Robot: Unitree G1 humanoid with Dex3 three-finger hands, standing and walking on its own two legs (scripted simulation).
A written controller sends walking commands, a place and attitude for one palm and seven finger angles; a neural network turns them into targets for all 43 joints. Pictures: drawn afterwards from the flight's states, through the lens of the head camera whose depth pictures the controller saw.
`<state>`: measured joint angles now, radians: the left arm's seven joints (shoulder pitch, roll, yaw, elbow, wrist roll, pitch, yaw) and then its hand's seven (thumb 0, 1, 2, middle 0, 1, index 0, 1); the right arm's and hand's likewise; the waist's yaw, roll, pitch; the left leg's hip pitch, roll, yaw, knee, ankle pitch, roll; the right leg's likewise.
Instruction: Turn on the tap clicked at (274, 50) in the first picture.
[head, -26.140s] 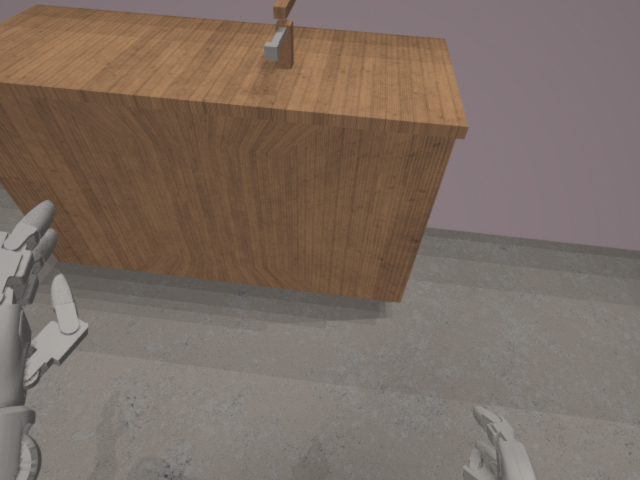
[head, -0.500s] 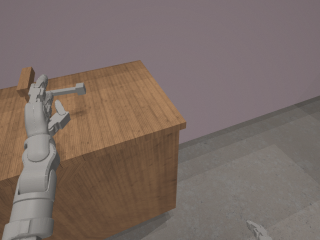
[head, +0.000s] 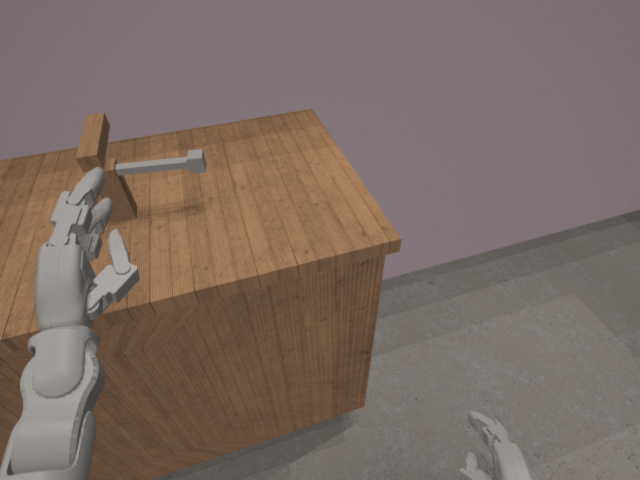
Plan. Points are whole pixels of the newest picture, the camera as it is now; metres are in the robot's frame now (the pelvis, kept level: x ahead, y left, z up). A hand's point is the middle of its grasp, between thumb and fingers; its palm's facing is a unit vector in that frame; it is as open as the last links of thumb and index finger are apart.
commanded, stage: draw the hand back beside the body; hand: left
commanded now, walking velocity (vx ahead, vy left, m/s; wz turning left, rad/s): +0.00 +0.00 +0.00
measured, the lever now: (196, 161) +0.54 +0.27 +0.13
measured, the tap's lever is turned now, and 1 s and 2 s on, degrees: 81 81 81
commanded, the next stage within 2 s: step back with the hand held close in 0.60 s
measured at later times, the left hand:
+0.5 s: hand (98, 338) +0.20 +0.24 +0.16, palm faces +0.47 -0.83 -0.32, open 7.4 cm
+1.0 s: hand (101, 346) +0.20 +0.25 +0.14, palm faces +0.36 -0.83 -0.44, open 7.4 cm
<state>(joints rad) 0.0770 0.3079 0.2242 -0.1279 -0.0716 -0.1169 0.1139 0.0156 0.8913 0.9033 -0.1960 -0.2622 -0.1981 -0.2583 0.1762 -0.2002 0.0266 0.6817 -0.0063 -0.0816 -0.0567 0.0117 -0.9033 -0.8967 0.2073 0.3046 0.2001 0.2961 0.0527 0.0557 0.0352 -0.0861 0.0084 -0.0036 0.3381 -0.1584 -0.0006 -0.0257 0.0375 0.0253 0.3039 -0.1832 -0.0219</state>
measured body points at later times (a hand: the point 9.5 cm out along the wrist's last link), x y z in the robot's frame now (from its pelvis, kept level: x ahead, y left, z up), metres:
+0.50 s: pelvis +0.01 -0.01 +0.00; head -0.02 -0.03 +0.45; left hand +0.17 +0.28 +0.17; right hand +0.21 -0.22 -0.08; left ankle +0.02 +0.12 -0.75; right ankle +0.00 -0.11 -0.75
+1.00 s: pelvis -0.01 +0.01 -0.01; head +0.00 -0.02 +0.44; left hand +0.17 +0.29 +0.16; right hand +0.18 -0.23 -0.10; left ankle +0.02 +0.12 -0.75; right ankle +0.00 -0.11 -0.75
